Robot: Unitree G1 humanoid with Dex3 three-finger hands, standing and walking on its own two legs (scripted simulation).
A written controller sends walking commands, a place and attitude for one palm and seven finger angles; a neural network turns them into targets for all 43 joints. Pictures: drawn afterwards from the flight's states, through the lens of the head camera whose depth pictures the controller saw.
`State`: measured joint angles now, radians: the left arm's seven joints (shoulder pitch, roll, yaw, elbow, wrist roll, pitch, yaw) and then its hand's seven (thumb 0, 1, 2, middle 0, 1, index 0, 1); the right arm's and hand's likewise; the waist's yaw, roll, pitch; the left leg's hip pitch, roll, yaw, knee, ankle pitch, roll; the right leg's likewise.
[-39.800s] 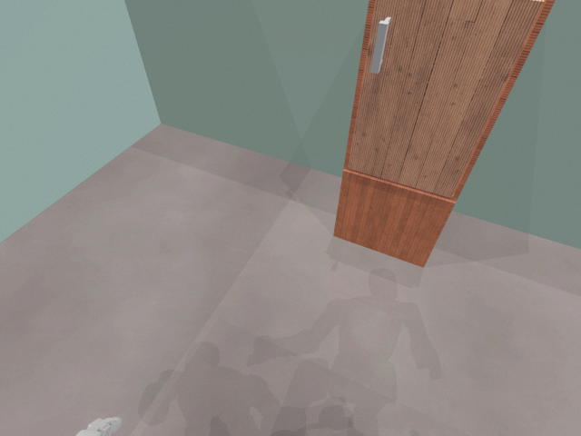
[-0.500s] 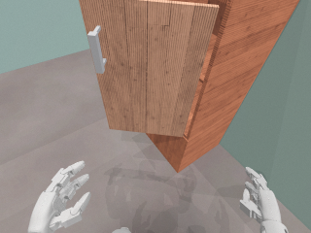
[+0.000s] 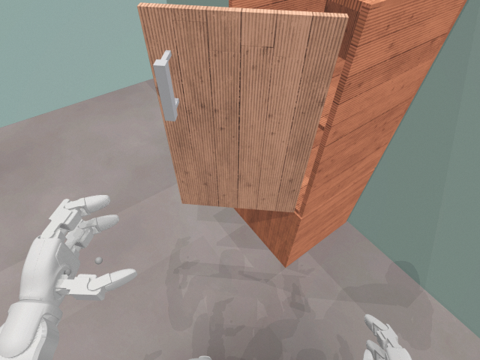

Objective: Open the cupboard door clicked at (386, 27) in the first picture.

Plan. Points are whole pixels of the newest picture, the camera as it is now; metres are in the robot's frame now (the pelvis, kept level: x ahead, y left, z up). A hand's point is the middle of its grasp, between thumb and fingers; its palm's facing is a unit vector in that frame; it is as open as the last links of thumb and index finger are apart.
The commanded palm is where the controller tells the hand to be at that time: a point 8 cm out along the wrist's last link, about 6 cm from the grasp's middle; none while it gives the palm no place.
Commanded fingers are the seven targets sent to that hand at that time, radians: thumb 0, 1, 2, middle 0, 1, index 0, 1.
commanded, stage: raise the hand with hooked fingers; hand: left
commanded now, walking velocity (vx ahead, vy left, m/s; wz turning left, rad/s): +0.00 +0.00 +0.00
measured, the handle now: (169, 86) +0.59 +0.18 +0.15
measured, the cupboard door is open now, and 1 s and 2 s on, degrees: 49 49 49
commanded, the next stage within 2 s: move the hooked fingers beside the handle in 1.14 s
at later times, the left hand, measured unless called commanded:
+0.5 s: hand (75, 213) +0.28 +0.25 +0.14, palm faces +0.01 -1.00 -0.06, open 13.9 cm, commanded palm +0.26 +0.30 +0.15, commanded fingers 0.00 -0.50 0.30 -0.30 -1.20 -0.30 -1.20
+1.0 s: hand (84, 188) +0.31 +0.24 +0.16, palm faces +0.03 -1.00 -0.04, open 14.0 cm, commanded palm +0.28 +0.29 +0.16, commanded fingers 0.00 -0.50 0.30 -0.30 -1.20 -0.30 -1.20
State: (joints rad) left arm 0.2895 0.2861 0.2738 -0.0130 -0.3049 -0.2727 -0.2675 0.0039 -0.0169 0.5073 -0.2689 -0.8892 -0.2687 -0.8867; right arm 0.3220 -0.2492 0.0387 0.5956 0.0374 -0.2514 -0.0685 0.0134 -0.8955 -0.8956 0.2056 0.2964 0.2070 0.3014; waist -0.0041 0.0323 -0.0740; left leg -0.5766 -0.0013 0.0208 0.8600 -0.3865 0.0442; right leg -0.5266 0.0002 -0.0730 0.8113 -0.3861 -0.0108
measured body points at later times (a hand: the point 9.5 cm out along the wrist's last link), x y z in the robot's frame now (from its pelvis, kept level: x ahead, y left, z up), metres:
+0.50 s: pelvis +0.01 -0.01 +0.02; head +0.01 -0.02 +0.47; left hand +0.28 +0.31 +0.14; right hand +0.20 -0.24 -0.04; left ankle +0.03 +0.09 -0.70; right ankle +0.02 -0.12 -0.70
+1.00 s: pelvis +0.01 -0.03 +0.03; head +0.01 -0.04 +0.48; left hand +0.30 +0.29 +0.17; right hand +0.17 -0.28 -0.05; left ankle +0.03 +0.09 -0.70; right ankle +0.02 -0.12 -0.70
